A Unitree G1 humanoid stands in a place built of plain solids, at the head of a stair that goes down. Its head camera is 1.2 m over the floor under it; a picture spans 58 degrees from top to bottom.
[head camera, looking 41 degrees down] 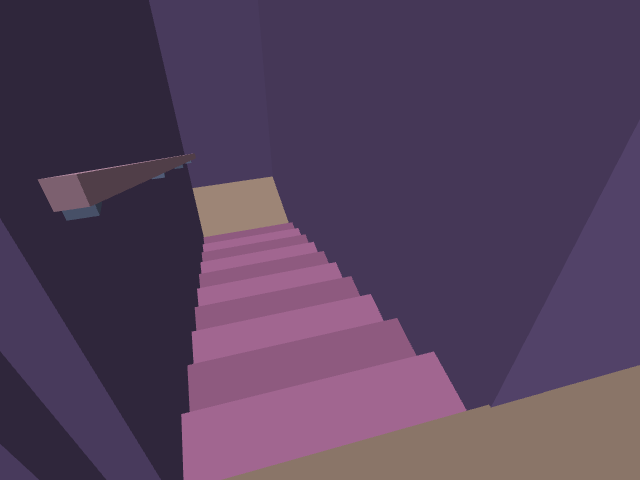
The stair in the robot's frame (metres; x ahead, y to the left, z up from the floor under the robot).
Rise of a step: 0.16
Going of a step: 0.30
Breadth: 0.90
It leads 15 degrees to the left of straight ahead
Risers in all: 11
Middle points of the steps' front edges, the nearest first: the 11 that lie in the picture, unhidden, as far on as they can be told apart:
0.53 -0.06 0.00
0.81 0.02 -0.15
1.09 0.09 -0.31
1.38 0.17 -0.47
1.66 0.25 -0.63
1.95 0.33 -0.79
2.23 0.41 -0.95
2.52 0.48 -1.11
2.80 0.56 -1.27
3.09 0.64 -1.43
3.37 0.72 -1.59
